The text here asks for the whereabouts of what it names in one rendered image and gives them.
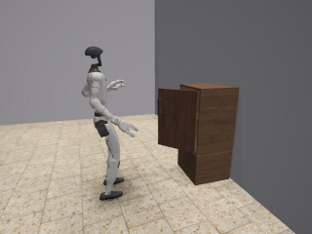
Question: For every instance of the right robot hand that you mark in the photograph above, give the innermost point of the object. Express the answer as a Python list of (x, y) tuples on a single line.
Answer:
[(125, 126)]

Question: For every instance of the robot left upper arm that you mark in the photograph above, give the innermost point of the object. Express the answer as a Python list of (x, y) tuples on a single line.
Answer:
[(85, 91)]

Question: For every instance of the humanoid robot head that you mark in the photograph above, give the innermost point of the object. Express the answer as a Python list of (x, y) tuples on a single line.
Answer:
[(94, 52)]

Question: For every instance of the robot torso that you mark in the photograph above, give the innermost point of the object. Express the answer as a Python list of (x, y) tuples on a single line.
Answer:
[(102, 96)]

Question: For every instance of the robot right upper arm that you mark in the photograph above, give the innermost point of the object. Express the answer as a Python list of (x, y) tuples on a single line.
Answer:
[(96, 79)]

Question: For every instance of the left robot hand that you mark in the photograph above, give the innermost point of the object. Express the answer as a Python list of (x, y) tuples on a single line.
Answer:
[(113, 86)]

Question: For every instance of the robot right forearm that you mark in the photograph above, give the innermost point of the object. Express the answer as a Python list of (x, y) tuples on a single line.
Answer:
[(104, 112)]

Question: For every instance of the handle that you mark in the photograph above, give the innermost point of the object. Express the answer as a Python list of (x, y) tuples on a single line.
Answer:
[(159, 106)]

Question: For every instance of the cupboard door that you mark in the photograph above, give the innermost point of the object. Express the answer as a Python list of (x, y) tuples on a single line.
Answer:
[(178, 120)]

